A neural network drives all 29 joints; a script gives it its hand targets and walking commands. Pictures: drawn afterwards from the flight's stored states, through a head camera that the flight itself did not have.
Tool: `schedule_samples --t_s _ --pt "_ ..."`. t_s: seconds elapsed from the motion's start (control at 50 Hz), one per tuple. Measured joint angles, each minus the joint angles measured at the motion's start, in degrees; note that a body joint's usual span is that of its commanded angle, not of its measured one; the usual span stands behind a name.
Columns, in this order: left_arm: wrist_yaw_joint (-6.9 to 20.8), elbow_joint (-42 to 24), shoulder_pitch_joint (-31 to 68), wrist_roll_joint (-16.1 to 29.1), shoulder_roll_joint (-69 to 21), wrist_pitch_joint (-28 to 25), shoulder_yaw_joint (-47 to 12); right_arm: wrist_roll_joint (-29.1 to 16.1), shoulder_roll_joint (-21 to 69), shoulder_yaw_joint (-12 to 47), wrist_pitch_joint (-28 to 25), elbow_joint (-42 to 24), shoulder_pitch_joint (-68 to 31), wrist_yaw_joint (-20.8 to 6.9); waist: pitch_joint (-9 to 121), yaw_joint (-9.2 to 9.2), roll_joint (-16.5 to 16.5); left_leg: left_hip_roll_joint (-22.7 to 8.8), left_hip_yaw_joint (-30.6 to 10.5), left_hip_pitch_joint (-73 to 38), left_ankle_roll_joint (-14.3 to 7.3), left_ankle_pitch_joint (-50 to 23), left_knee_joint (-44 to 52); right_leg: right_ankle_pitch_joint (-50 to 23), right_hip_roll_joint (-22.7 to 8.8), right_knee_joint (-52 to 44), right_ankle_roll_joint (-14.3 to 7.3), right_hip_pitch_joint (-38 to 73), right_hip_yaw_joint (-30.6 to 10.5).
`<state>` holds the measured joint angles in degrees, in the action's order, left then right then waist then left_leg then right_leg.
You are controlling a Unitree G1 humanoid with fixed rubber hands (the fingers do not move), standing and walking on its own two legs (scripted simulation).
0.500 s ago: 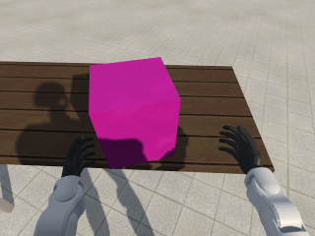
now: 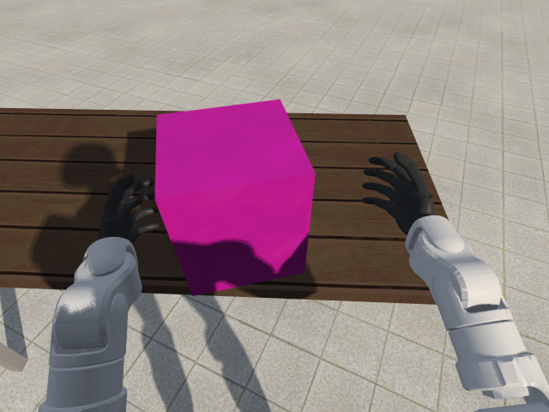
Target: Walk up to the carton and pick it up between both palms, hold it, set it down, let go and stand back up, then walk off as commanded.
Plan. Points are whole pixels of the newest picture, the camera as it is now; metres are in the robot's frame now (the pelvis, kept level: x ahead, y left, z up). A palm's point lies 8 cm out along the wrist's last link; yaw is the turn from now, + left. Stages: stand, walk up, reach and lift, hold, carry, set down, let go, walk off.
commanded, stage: reach and lift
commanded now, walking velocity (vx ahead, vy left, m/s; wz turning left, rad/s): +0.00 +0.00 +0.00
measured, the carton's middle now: (235, 199) +0.45 +0.10 +0.05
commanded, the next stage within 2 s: none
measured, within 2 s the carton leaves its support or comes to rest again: neither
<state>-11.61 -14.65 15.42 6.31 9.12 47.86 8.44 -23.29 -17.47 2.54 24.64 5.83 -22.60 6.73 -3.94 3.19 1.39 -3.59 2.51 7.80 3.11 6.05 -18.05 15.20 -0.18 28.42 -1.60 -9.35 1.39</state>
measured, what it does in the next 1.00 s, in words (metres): stands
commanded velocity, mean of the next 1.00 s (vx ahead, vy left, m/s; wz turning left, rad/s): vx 0.00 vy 0.00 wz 0.00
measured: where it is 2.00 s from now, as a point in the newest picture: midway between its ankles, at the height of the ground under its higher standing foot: outside the picture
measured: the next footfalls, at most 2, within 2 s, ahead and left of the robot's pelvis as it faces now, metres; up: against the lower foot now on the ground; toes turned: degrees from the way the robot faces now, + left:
none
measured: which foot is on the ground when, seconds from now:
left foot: down 0.00-1.00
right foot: down 0.00-1.00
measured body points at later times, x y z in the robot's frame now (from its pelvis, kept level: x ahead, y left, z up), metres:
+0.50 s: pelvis +0.01 +0.00 +0.00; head +0.02 +0.00 +0.45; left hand +0.37 +0.24 +0.18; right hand +0.44 -0.12 +0.18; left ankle +0.04 +0.17 -0.74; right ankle +0.01 -0.08 -0.74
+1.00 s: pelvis +0.02 +0.01 +0.00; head +0.06 +0.00 +0.45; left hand +0.43 +0.26 +0.20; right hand +0.50 -0.10 +0.21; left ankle +0.04 +0.17 -0.74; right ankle +0.01 -0.08 -0.74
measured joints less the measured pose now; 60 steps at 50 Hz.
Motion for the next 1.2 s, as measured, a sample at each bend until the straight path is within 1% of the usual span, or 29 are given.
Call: schedule_samples --t_s 0.04,0.14,0.26,0.4,0.48,0.58,0.7,0.76,0.82,0.86,0.92,1.02,1.08,1.2 --pt "0.0 1.0 1.6 0.0 0.5 0.2 0.1 -0.3 0.0 0.3 0.0 1.2 -1.8 0.1 0.0 0.02 0.2 0.0 0.0 0.0 0.0 0.0 0.0 0.0 0.0 0.0 0.0 0.0 0.0" --pt "0.0 5.0 5.9 0.0 1.4 0.6 0.2 -1.1 0.0 1.0 0.3 6.8 -7.4 0.1 0.0 0.34 0.4 0.0 0.0 0.0 0.0 0.2 0.0 0.1 0.0 0.0 0.0 0.0 0.0" --pt "0.0 6.5 8.1 0.0 1.6 1.2 0.2 -1.5 -0.3 1.5 0.3 12.8 -12.1 0.1 0.0 0.52 0.3 0.0 0.0 0.2 0.3 0.4 -0.1 0.1 0.0 -0.3 0.0 0.0 -0.1" --pt "0.0 11.0 13.4 0.0 3.6 1.2 0.2 -2.7 -1.1 2.3 0.4 15.6 -16.2 0.1 0.0 1.23 0.3 0.0 0.0 0.7 0.3 0.7 -0.5 0.2 0.1 -0.4 0.0 -0.3 -0.1" --pt "0.0 15.6 17.3 0.0 4.2 1.2 0.2 -2.9 -1.2 2.7 0.5 19.5 -20.2 0.1 0.0 1.63 0.1 -0.1 0.0 1.2 0.3 0.9 -0.8 0.2 0.1 -0.4 0.0 -0.6 -0.1" --pt "0.0 16.2 19.3 0.0 4.4 1.2 0.2 -3.5 -1.5 2.9 0.5 20.8 -23.1 0.1 0.0 1.91 0.0 -0.2 0.0 1.6 0.7 1.2 -1.1 0.3 0.1 -0.7 0.0 -0.7 -0.1" --pt "0.0 21.3 23.4 0.0 5.7 0.9 0.2 -4.0 -2.1 3.1 0.5 26.8 -27.6 0.1 0.0 2.1 -0.2 -0.3 0.0 2.5 0.7 1.6 -1.6 0.3 0.3 -0.9 0.0 -1.4 -0.2" --pt "0.0 22.6 25.3 0.1 6.3 -0.1 0.2 -4.8 -2.7 3.1 0.5 27.0 -29.0 0.1 0.0 2.36 -0.5 -0.4 0.0 3.3 0.7 1.9 -2.1 0.3 0.4 -0.9 0.0 -2.0 -0.2" --pt "0.0 25.1 27.9 0.4 7.1 -1.0 0.2 -5.2 -3.1 3.6 0.5 28.5 -31.2 0.0 0.3 2.6 -0.8 -0.5 0.0 4.2 0.7 2.1 -2.4 0.3 0.5 -0.9 0.0 -2.7 -0.2" --pt "0.0 25.7 29.3 0.5 7.4 -1.5 0.2 -5.4 -3.3 3.8 0.5 29.2 -32.6 -0.2 0.6 2.75 -1.1 -0.5 0.0 4.7 0.7 2.1 -2.5 0.3 0.5 -0.9 0.0 -3.2 -0.2" --pt "0.1 29.4 32.0 0.5 7.4 -2.4 0.2 -5.4 -3.5 4.2 0.6 32.2 -35.3 -0.3 0.7 3.12 -1.3 -0.5 0.0 5.2 0.7 2.1 -2.5 0.3 0.5 -0.9 0.0 -3.7 -0.2" --pt "0.5 32.1 33.0 0.5 7.5 -4.2 0.2 -5.9 -3.9 5.8 0.4 33.4 -37.3 -0.3 0.9 3.15 -1.4 -0.6 0.0 5.9 0.7 2.2 -2.5 0.2 0.5 -1.1 0.0 -4.3 -0.2" --pt "1.2 37.0 34.3 0.5 7.6 -6.2 0.2 -5.9 -3.9 6.8 0.0 35.9 -38.6 -0.3 1.3 3.29 -1.3 -0.6 0.0 6.6 0.7 2.2 -2.5 0.2 0.5 -1.1 0.0 -4.9 -0.2" --pt "1.7 41.8 34.3 0.5 7.6 -12.0 0.2 -5.9 -3.9 7.0 -3.3 39.9 -38.7 -0.5 1.7 3.33 -1.1 -0.6 0.0 8.0 0.7 2.4 -3.1 0.1 0.5 -1.1 0.0 -6.1 -0.2"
